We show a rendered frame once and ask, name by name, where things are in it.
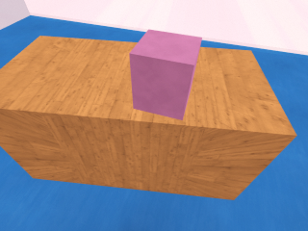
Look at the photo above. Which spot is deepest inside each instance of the carton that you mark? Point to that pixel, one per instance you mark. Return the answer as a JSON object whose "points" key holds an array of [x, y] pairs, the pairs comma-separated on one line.
{"points": [[162, 66]]}

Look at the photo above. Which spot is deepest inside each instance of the pedestal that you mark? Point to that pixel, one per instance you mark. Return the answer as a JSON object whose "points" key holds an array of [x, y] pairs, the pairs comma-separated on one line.
{"points": [[67, 114]]}

